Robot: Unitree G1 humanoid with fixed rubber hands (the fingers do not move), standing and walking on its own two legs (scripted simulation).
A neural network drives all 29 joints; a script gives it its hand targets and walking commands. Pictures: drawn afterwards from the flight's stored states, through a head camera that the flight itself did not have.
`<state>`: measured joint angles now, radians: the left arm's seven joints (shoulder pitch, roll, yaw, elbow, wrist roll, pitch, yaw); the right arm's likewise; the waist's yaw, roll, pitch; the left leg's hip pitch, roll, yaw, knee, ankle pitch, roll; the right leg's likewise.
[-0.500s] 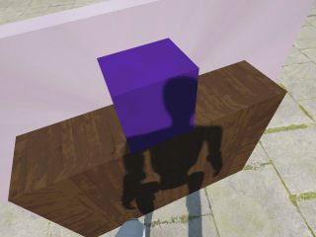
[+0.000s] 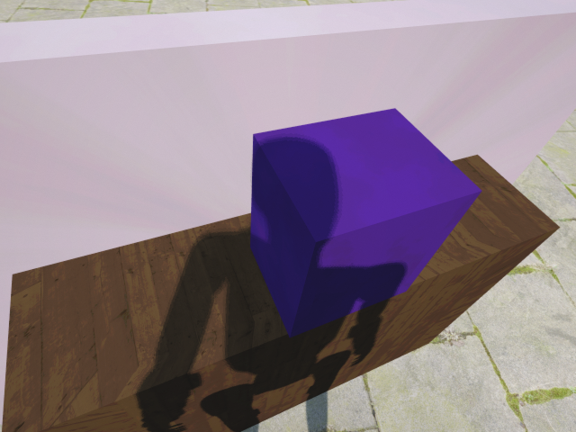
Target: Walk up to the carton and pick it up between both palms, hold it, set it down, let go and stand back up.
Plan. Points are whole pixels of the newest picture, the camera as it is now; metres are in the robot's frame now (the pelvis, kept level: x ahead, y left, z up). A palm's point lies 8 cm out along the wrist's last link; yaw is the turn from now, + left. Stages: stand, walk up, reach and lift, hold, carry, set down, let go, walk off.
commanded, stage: walk up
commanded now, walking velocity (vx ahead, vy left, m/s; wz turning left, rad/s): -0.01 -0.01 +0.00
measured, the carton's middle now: (341, 225) +0.41 -0.05 +0.06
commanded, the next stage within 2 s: none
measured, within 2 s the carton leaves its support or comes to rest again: neither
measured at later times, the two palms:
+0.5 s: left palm out of the picture -0.09 +0.18 -0.14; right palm out of the picture -0.07 -0.27 -0.15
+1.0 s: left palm out of the picture -0.16 +0.22 -0.16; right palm out of the picture -0.14 -0.22 -0.14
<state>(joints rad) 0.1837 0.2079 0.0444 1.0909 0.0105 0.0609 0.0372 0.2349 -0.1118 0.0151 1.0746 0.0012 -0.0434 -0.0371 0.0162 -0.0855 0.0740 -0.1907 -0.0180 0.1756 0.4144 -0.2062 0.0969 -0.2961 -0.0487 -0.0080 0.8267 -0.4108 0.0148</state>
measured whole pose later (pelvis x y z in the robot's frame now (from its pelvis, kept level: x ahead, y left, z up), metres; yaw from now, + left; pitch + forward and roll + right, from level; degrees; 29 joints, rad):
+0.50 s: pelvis -0.09 -0.04 +0.00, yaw -1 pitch -1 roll +2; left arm 0.28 0.12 -0.01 1.13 0.03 0.03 0.04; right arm 0.23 -0.19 -0.04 1.08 -0.01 0.07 -0.02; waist 0.00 0.02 -0.01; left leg -0.37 -0.01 0.13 0.56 -0.32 0.04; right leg -0.15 -0.03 -0.03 0.48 -0.32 -0.03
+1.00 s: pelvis -0.11 +0.00 -0.01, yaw +1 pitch -1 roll -2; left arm 0.37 0.17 0.04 1.17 0.01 0.01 0.02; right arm 0.37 -0.14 -0.01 1.11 -0.04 -0.04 0.00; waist -0.01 -0.03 -0.01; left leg -0.25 0.05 0.09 0.53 -0.28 0.00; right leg -0.19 -0.03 -0.05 0.51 -0.31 0.00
